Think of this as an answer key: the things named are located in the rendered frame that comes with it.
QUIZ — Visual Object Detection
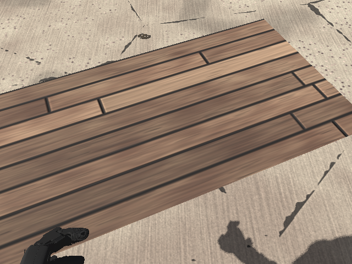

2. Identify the left robot hand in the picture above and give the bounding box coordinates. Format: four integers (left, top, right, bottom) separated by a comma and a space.
20, 227, 89, 264

